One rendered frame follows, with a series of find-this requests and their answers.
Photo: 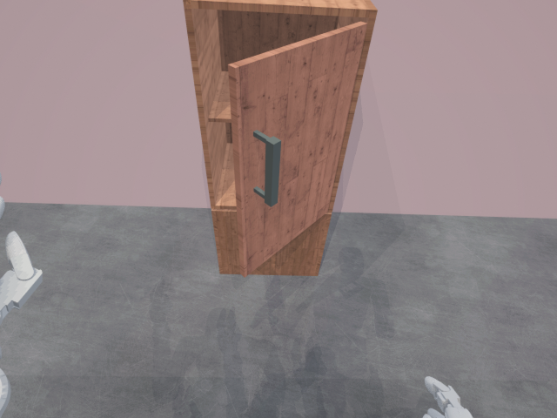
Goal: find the right robot hand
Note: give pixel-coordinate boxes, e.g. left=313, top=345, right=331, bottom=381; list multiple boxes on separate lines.
left=423, top=376, right=473, bottom=418

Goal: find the handle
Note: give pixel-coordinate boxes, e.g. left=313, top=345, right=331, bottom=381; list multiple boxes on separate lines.
left=253, top=130, right=281, bottom=207

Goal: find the left robot hand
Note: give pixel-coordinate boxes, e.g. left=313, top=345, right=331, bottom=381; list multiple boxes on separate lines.
left=0, top=172, right=43, bottom=325

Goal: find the cupboard door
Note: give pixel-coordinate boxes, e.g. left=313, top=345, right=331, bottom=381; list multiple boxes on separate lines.
left=228, top=21, right=367, bottom=277

